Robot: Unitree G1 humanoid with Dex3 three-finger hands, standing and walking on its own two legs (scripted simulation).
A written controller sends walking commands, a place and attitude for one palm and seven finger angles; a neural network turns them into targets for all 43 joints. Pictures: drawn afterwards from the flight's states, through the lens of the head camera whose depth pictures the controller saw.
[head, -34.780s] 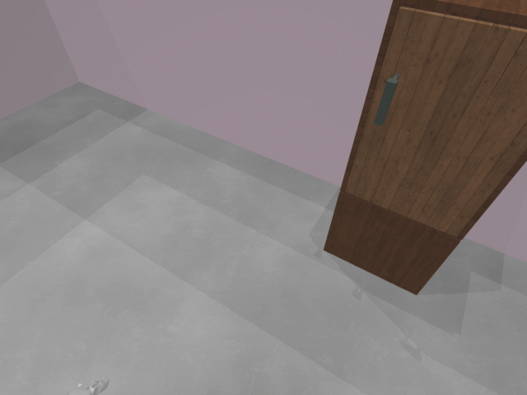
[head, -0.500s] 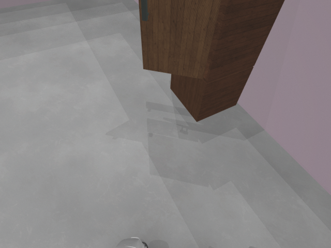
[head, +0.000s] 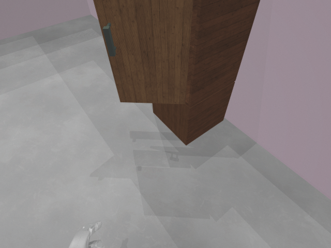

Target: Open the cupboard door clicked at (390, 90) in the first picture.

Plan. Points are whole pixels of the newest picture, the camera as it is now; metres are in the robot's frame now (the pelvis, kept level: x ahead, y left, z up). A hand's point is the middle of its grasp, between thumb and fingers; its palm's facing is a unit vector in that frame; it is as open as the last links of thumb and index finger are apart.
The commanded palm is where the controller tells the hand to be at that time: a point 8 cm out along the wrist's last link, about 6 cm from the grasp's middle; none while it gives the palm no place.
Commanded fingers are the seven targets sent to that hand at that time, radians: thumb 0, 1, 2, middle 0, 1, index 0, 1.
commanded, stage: take the last steps up to it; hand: left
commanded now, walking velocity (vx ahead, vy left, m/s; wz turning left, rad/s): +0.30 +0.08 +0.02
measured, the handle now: (110, 39) +0.88 +0.25 +0.06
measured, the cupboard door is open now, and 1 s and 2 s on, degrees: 49 49 49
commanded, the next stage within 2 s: come to a stop and stand still in 0.58 s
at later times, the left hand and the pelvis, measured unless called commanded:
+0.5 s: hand out of the picture +0.14 +0.25 -0.18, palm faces +0.09 -0.98 -0.15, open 7.4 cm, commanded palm none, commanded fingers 0.00 0.90 0.90 -0.20 -0.30 -0.20 -0.30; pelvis +0.19 +0.08 +0.00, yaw +0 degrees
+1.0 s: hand (100, 164) +0.41 +0.25 -0.16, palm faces -0.04 -0.98 -0.20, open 7.4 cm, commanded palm none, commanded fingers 0.00 0.90 0.90 -0.20 -0.30 -0.20 -0.30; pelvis +0.31 +0.08 +0.01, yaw +0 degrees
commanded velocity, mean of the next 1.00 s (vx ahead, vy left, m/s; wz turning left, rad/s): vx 0.06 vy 0.04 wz -0.02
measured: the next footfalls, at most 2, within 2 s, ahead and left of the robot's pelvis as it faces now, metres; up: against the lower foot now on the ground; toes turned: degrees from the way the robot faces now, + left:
left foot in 0.40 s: +0.27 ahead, +0.17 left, +0.00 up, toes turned +6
right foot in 0.82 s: +0.37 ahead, -0.04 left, +0.00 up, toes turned -6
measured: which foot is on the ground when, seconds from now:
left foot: up 0.00-0.38, down 0.40-1.00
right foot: down 0.00-0.40, up 0.42-0.80, down 0.82-1.00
